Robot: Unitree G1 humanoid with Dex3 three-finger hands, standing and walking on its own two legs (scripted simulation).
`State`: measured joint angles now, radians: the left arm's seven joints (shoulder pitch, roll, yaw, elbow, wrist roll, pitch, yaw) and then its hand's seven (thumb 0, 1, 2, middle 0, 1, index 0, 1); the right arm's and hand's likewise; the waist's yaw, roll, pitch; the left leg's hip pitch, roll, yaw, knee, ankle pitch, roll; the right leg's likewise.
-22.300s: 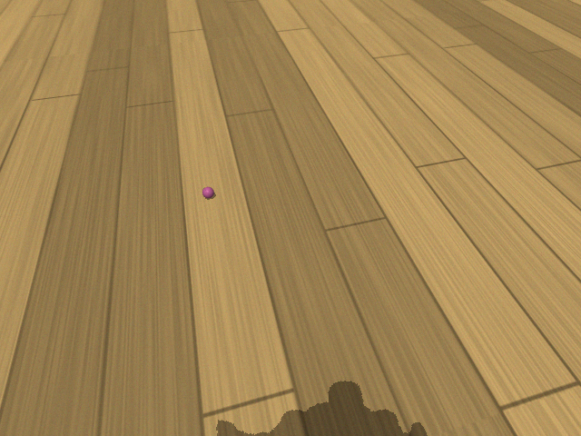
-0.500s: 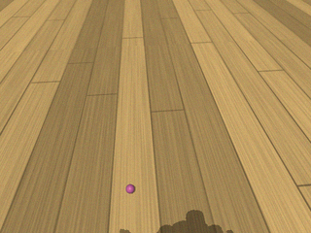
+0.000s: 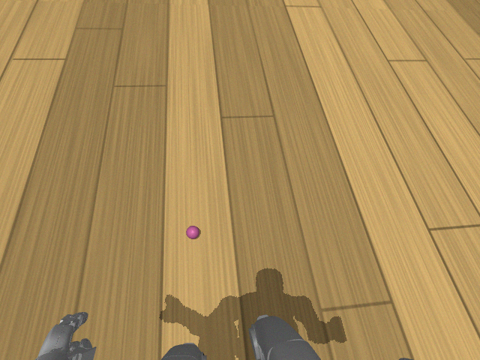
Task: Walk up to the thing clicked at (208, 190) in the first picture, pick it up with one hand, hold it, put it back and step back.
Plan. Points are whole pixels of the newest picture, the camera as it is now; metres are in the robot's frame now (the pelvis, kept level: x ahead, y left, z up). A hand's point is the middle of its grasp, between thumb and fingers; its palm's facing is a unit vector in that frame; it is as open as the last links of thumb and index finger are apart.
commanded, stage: walk up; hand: left
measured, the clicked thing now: (192, 232) +0.60 +0.14 -0.74
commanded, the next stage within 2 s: stand in 1.84 s
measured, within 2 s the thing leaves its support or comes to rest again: neither
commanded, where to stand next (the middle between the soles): +0.22 -0.08 m, yaw -1 degrees
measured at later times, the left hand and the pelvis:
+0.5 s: hand out of the picture -0.01 +0.23 -0.14, palm faces -0.01 -0.91 -0.41, open 7.4 cm; pelvis -0.13 -0.03 -0.01, yaw +0 degrees
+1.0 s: hand out of the picture -0.20 +0.21 -0.15, palm faces +0.02 -0.93 -0.37, open 7.4 cm; pelvis -0.25 -0.05 -0.01, yaw +0 degrees
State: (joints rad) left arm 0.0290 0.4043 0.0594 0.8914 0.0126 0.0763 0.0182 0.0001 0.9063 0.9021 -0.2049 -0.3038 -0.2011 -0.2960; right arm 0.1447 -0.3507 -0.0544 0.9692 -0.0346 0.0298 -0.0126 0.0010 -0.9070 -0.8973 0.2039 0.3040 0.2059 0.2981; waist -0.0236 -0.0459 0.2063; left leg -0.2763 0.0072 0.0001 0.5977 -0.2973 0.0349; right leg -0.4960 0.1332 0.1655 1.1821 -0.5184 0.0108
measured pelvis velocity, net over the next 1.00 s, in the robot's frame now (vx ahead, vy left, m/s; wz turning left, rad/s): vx -0.25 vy -0.05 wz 0.00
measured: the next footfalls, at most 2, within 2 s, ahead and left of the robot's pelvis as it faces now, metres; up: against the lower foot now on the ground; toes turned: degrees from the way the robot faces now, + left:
right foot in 0.24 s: -0.06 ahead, -0.15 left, +0.00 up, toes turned +0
left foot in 0.58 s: -0.18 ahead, +0.08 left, +0.00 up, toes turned -2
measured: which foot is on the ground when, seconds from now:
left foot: down 0.00-0.26, up 0.28-0.56, down 0.58-1.00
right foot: up 0.00-0.22, down 0.24-0.60, up 0.62-0.84, down 0.86-1.00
